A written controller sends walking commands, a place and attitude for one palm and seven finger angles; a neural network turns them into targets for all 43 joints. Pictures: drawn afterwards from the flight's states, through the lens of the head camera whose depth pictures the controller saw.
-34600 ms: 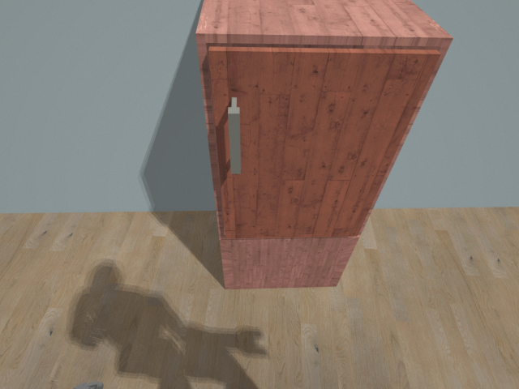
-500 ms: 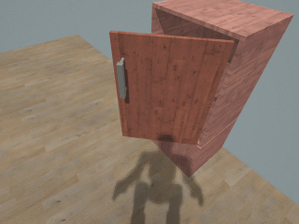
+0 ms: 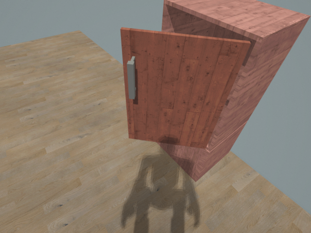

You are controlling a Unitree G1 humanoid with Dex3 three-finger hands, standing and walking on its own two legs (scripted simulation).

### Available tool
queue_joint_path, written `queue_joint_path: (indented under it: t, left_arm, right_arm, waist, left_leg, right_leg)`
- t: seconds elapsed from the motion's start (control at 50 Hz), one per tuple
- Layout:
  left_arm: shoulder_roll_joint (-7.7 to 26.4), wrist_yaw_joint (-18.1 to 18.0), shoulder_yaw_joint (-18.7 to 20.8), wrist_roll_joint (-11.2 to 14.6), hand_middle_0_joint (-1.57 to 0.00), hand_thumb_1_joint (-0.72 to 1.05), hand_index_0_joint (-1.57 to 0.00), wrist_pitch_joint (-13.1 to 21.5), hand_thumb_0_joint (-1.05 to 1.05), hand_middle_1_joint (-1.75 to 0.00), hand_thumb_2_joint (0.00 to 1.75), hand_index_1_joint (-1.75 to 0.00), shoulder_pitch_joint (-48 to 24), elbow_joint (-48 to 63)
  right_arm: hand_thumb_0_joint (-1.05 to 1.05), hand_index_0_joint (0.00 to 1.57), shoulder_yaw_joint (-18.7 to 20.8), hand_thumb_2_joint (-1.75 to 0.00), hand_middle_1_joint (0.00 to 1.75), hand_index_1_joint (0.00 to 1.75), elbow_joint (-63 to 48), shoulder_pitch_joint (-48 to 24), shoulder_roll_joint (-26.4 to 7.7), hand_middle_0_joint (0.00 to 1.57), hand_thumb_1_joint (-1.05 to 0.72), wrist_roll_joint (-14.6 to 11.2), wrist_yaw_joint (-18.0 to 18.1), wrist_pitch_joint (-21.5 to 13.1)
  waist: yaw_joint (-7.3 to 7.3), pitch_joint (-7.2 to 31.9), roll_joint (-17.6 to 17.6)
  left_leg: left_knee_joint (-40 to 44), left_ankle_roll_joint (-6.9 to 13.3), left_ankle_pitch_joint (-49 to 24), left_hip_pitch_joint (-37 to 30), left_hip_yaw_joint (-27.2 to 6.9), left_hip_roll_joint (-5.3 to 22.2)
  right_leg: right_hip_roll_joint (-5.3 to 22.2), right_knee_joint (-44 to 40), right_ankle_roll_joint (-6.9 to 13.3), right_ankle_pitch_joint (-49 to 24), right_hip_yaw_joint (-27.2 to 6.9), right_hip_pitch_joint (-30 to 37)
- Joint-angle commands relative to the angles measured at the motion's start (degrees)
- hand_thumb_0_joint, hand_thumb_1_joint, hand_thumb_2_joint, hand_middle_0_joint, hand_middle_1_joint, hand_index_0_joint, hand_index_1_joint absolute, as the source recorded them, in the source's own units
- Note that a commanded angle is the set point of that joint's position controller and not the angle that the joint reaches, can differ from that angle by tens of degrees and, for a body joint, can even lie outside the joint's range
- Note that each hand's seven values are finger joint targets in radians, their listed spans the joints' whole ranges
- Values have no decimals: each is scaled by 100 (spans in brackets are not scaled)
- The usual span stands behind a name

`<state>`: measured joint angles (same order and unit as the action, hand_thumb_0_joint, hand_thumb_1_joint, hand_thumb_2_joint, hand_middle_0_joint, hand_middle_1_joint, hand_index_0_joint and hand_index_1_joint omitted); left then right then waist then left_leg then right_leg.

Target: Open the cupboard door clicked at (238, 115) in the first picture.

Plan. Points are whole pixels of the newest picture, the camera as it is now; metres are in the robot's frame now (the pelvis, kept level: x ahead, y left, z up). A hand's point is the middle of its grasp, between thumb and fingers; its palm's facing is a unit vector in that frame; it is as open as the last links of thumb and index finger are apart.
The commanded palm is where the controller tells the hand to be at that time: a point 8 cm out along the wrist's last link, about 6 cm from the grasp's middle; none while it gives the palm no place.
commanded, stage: look again from close up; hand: left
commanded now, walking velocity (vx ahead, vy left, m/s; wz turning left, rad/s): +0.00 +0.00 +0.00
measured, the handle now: (132, 78) +0.63 +0.13 +0.06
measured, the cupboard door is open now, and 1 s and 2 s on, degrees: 43 43 43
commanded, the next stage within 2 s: shuffle to correct the standing spot in 0.24 s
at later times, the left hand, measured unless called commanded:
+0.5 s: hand out of the picture -0.04 +0.16 -0.18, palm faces +0.04 -0.99 -0.15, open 7.3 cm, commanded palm none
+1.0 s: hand out of the picture +0.06 +0.14 -0.19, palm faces +0.05 -0.99 -0.11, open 7.3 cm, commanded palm none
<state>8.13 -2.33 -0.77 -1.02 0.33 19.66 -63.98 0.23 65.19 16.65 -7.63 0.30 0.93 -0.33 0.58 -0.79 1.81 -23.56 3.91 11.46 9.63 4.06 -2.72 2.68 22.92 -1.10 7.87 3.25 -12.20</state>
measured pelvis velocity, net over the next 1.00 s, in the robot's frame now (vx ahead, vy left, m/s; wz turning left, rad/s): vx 0.08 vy -0.01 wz -0.04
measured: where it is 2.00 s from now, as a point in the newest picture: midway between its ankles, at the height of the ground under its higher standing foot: outside the picture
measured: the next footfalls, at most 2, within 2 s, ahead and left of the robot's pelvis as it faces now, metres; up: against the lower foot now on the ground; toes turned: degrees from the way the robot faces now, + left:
left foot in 0.90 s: +0.14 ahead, +0.09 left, +0.00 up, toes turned +3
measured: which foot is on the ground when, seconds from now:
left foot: down 0.00-0.64, up 0.66-0.88, down 0.90-1.00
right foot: down 0.00-1.00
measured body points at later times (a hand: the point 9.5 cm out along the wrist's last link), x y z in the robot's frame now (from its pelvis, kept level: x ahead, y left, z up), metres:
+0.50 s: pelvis +0.00 +0.00 +0.00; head -0.01 +0.01 +0.45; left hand -0.04 +0.21 -0.17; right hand -0.02 -0.21 -0.16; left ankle +0.02 +0.07 -0.74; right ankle +0.05 -0.13 -0.74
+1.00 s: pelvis +0.08 -0.01 -0.01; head +0.08 +0.01 +0.44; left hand +0.05 +0.19 -0.18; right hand +0.08 -0.23 -0.16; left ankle +0.10 +0.09 -0.74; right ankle +0.06 -0.13 -0.74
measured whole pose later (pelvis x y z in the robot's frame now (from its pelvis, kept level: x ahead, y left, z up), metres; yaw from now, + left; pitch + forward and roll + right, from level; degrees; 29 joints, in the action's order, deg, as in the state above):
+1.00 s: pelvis +0.08 -0.01 -0.01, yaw -3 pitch -2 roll +0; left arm 6.5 -1.5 2.3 -1.1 -0.6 20.7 -62.3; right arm 1.3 62.5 16.8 -6.7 1.3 2.8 -2.0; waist 0.8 -1.3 3.2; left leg -32.0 2.0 16.2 14.2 6.5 1.3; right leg 1.7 36.1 0.3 22.2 3.3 -13.4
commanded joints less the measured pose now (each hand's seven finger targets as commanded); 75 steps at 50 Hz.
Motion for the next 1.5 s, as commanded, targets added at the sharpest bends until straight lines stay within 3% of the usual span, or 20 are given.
queue_joint_path:
  t: [0.0,0.34,0.54,0.58,0.62,0.66,0.72,0.82,0.84,0.88,0.92,0.98,1.1,1.24,1.26,1.28,1.3,1.36,1.38,1.48]
  left_arm:
    - [452,-35,99,-32,-20,90,-20,53,0,-30,90,-30,452,178]
    - [203,-25,147,-52,-20,90,-20,46,0,-30,90,-30,713,133]
    - [11,208,356,-117,-20,90,-20,-76,0,-30,90,-30,871,384]
    - [143,188,391,-103,-20,90,-20,8,0,-30,90,-30,1132,307]
    - [512,109,461,-49,-20,90,-20,82,0,-30,90,-30,1350,236]
    - [601,48,518,-6,-20,90,-20,127,0,-30,90,-30,1401,228]
    - [528,30,518,-66,-20,90,-20,198,0,-30,90,-30,843,374]
    - [461,108,474,-24,-20,90,-20,137,0,-30,90,-30,579,335]
    - [261,116,415,-16,-20,90,-20,105,0,-30,90,-30,610,344]
    - [-10,122,332,-28,-20,90,-20,67,0,-30,90,-30,688,476]
    - [-16,85,317,-52,-20,90,-20,-29,0,-30,90,-30,359,513]
    - [65,65,307,24,-20,90,-20,-5,0,-30,90,-30,672,286]
    - [458,-2,362,-19,-20,90,-20,-62,0,-30,90,-30,357,502]
    - [646,-12,365,-13,-20,90,-20,-73,0,-30,90,-30,-95,772]
    - [942,-202,325,-41,-20,90,-20,-9,0,-30,90,-30,243,705]
    - [1123,-200,352,-42,-20,90,-20,68,0,-30,90,-30,-76,832]
    - [1034,-170,318,-35,-20,90,-20,128,0,-30,90,-30,-178,970]
    - [941,-78,284,-10,-20,90,-20,31,0,-30,90,-30,-466,1176]
    - [878,-64,269,-26,-20,90,-20,9,0,-30,90,-30,-469,1189]
    - [824,-2,245,-50,-20,90,-20,-31,0,-30,90,-30,-203,1241]
  right_arm:
    - [0,20,144,-90,30,30,-198,292,-648,20,-90,1,52,-92]
    - [0,20,178,-90,30,30,-215,494,-549,20,-90,27,82,-93]
    - [0,20,389,-90,30,30,-373,366,-887,20,-90,86,149,-78]
    - [0,20,342,-90,30,30,-391,356,-669,20,-90,81,128,-91]
    - [0,20,238,-90,30,30,-498,290,-330,20,-90,63,72,-99]
    - [0,20,248,-90,30,30,-608,64,-346,20,-90,68,34,-104]
    - [0,20,273,-90,30,30,-618,141,-263,20,-90,72,-32,-155]
    - [0,20,182,-90,30,30,-419,677,-22,20,-90,70,17,-240]
    - [0,20,175,-90,30,30,-304,887,-144,20,-90,68,61,-276]
    - [0,20,304,-90,30,30,-301,1136,-870,20,-90,92,159,-247]
    - [0,20,244,-90,30,30,-310,712,-783,20,-90,132,217,-211]
    - [0,20,180,-90,30,30,-316,210,-653,20,-90,64,269,-205]
    - [0,20,330,-90,30,30,-356,179,-555,20,-90,14,242,-25]
    - [0,20,303,-90,30,30,-469,-24,-464,20,-90,31,130,87]
    - [0,20,333,-90,30,30,-895,-430,-875,20,-90,-38,86,-21]
    - [0,20,257,-90,30,30,-1117,-316,-648,20,-90,-17,64,10]
    - [0,20,222,-90,30,30,-1037,88,-429,20,-90,2,32,-24]
    - [0,20,247,-90,30,30,-1111,-12,-637,20,-90,54,9,7]
    - [0,20,222,-90,30,30,-1143,-45,-664,20,-90,86,-10,-16]
    - [0,20,237,-90,30,30,-1345,-104,-888,20,-90,133,-36,17]
  waist:
    - [-25,-527,-172]
    - [-27,-568,-254]
    - [69,-884,-513]
    - [152,-860,-36]
    - [212,-980,1111]
    - [189,-801,920]
    - [-66,-537,256]
    - [-242,-479,346]
    - [-269,-449,-154]
    - [-223,-332,-1214]
    - [-119,-693,-1155]
    - [131,-246,-775]
    - [-31,54,-45]
    - [-80,43,81]
    - [48,276,110]
    - [-204,276,274]
    - [-269,784,617]
    - [-208,41,-81]
    - [-155,-290,-540]
    - [-81,-530,-306]
  left_leg:
    - [961,-172,873,810,-934,888]
    - [1186,-135,1418,849,-1057,942]
    - [1205,400,2770,1212,-1449,1744]
    - [456,154,2454,1520,-964,1210]
    - [-1182,-151,1825,2215,-11,405]
    - [-2735,-157,1647,2264,-94,479]
    - [-2871,-209,1461,2099,-181,714]
    - [-594,-345,323,118,332,459]
    - [-131,-360,163,-328,38,652]
    - [772,395,-327,-132,-1916,2277]
    - [875,606,-1569,447,-1857,2262]
    - [35,311,-3656,35,-905,1672]
    - [-381,-224,-2203,83,-297,1104]
    - [-312,-343,-513,270,-241,948]
    - [-1268,-489,-477,238,-35,970]
    - [-1208,-511,271,546,-8,710]
    - [-848,-408,604,453,-132,642]
    - [-438,-291,138,368,-343,770]
    - [-176,-217,24,586,-565,907]
    - [361,-151,1571,1280,-835,887]
  right_leg:
    - [391,-292,147,282,-484,135]
    - [297,-163,124,390,-414,66]
    - [-75,833,230,1085,-88,-224]
    - [119,99,387,1459,-665,192]
    - [1045,-925,962,2924,-2344,372]
    - [1566,-1561,1473,3200,-3056,146]
    - [1361,-1252,1437,1854,-2072,130]
    - [682,-457,939,1361,-909,-818]
    - [418,62,714,1163,-693,-1030]
    - [-125,1209,167,1563,84,-1097]
    - [22,1795,143,1857,-128,-899]
    - [119,475,98,463,-166,-44]
    - [443,496,262,-2154,-476,243]
    - [601,121,409,-921,-792,-30]
    - [823,151,290,-2970,-1059,-15]
    - [1221,238,472,-3617,-1081,243]
    - [1122,411,604,-2702,-949,472]
    - [602,236,476,282,-693,-458]
    - [410,248,426,797,-563,-610]
    - [193,148,343,1713,-459,-579]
